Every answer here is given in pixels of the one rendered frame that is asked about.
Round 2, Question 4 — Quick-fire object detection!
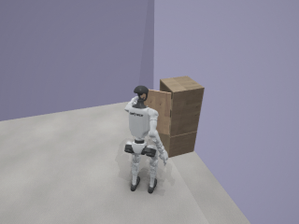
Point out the right robot forearm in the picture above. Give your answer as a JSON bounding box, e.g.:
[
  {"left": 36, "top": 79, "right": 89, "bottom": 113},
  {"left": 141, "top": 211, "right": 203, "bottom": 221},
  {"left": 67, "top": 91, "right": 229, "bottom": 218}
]
[{"left": 152, "top": 131, "right": 165, "bottom": 154}]

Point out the robot right upper arm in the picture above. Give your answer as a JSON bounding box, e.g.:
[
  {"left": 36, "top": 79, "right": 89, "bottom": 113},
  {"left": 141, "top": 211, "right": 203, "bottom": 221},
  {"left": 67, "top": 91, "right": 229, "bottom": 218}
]
[{"left": 148, "top": 108, "right": 159, "bottom": 138}]

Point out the left robot foot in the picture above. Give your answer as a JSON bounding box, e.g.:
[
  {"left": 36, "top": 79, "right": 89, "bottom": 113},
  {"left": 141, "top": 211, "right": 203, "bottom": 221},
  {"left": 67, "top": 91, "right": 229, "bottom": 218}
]
[{"left": 130, "top": 176, "right": 140, "bottom": 191}]

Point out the cupboard door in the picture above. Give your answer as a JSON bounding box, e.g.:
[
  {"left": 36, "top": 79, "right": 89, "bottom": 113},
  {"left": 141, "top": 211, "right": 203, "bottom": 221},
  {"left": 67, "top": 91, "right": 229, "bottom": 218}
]
[{"left": 140, "top": 89, "right": 172, "bottom": 135}]

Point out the humanoid robot torso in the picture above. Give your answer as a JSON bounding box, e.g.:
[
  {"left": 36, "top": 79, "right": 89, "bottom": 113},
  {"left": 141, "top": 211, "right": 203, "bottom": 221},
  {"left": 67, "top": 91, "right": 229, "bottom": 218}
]
[{"left": 128, "top": 104, "right": 150, "bottom": 155}]

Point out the robot left upper arm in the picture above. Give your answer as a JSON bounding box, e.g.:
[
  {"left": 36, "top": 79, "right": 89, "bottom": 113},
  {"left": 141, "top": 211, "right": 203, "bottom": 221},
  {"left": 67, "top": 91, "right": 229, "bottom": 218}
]
[{"left": 124, "top": 103, "right": 131, "bottom": 112}]

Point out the left robot hand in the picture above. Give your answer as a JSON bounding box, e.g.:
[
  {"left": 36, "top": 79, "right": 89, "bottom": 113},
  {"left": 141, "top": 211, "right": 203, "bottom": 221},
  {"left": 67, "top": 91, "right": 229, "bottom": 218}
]
[{"left": 131, "top": 96, "right": 139, "bottom": 105}]

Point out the right robot hand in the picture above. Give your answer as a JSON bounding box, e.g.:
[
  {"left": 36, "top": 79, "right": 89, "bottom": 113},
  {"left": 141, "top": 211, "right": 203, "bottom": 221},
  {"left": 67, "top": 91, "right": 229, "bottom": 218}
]
[{"left": 158, "top": 150, "right": 168, "bottom": 166}]

